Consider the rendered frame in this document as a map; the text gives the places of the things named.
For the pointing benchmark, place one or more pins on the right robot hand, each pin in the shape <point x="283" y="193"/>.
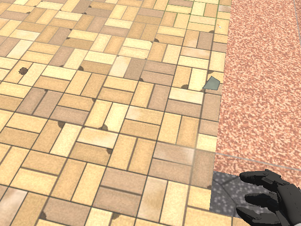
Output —
<point x="286" y="204"/>

